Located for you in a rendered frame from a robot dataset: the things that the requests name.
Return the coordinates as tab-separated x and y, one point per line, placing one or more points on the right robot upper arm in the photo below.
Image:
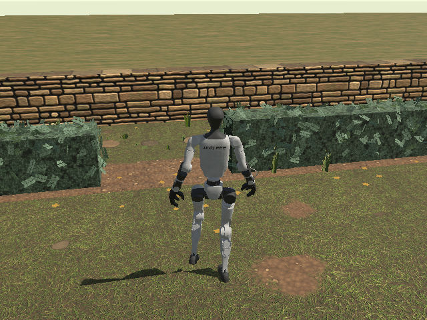
236	143

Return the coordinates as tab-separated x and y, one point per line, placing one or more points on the robot right hand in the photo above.
246	187

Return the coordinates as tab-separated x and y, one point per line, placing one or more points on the left robot upper arm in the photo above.
189	152

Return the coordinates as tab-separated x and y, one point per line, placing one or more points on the robot left shin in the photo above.
195	234

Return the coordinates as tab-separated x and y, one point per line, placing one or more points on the robot right forearm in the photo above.
248	175

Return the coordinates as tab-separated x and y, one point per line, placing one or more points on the robot left thigh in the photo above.
197	195

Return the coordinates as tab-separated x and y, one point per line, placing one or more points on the robot left hand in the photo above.
172	196

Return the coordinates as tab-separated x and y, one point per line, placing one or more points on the robot left forearm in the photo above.
179	179

